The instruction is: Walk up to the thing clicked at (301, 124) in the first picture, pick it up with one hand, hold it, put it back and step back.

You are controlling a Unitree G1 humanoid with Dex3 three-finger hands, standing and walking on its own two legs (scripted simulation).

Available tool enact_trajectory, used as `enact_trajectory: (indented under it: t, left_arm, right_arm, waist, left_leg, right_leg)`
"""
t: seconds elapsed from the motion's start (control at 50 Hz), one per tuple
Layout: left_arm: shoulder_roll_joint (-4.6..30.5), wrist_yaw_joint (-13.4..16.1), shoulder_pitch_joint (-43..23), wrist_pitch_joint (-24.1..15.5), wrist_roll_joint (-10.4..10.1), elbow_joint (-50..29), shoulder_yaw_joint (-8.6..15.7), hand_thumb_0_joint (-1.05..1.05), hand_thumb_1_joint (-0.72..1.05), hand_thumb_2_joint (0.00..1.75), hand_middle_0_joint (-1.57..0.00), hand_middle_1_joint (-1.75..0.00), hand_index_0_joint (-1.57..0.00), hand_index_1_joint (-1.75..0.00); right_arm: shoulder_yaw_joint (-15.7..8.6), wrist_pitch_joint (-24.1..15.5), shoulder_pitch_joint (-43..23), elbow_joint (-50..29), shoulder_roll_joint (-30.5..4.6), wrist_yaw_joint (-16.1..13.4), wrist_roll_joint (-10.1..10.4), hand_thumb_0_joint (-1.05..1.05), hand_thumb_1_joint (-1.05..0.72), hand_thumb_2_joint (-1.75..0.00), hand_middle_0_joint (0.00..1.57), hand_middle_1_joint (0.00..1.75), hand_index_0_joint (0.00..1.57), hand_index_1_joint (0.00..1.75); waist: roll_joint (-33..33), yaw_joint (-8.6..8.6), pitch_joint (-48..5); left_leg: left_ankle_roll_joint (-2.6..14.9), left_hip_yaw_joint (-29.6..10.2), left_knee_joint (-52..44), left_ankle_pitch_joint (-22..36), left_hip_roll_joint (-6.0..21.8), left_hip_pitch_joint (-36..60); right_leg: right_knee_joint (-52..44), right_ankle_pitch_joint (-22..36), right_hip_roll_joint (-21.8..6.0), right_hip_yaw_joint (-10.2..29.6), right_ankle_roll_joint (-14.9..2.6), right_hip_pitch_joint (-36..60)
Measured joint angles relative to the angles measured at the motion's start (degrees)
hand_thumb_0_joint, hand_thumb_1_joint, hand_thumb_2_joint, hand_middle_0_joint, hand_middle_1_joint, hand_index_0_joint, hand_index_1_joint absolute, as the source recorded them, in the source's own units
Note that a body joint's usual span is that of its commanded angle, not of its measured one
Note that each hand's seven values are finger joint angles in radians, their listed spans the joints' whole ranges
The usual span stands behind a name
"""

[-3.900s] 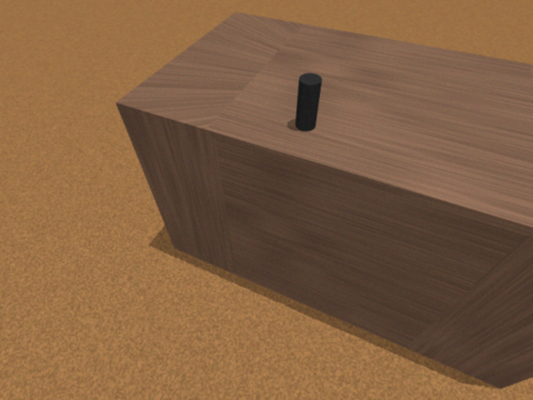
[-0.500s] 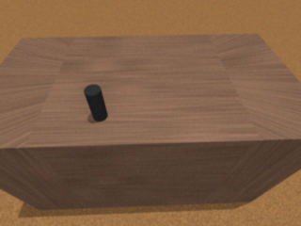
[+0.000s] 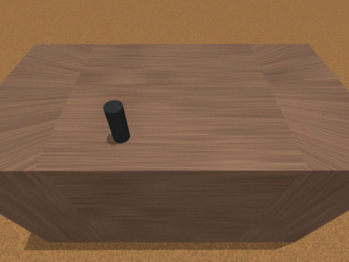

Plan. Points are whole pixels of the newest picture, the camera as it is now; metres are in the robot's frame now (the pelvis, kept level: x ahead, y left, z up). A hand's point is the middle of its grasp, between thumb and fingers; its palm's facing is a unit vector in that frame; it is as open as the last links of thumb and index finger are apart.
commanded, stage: stand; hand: left
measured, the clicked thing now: (117, 122) +0.47 +0.17 +0.03
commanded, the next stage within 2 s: rise first in 1.58 s
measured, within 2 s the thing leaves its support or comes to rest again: neither
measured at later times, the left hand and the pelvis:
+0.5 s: hand out of the picture +0.07 +0.26 -0.16, palm faces -0.03 -0.94 -0.34, open 7.4 cm; pelvis +0.00 +0.00 +0.00, yaw +1 degrees
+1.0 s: hand out of the picture +0.07 +0.26 -0.16, palm faces -0.02 -0.94 -0.35, open 7.4 cm; pelvis +0.01 +0.00 +0.00, yaw +1 degrees
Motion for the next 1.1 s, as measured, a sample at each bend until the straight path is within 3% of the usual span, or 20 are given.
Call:
enact_trajectory:
  t: [1.1]
  left_arm:
    - [0.0,0.0,1.0,0.1,0.0,-0.5,-0.1,0.01,0.90,0.90,-0.20,-0.30,-0.20,-0.30]
  right_arm:
    - [0.2,-0.1,0.8,-0.3,0.0,-0.1,0.1,0.01,-0.90,-0.90,0.20,0.30,0.20,0.30]
  waist:
    - [-0.1,0.35,0.0]
  left_leg:
    - [0.20,-1.1,-0.2,-0.3,-0.6,0.2]
  right_leg:
    - [-0.4,-0.6,-0.6,-1.2,0.16,0.8]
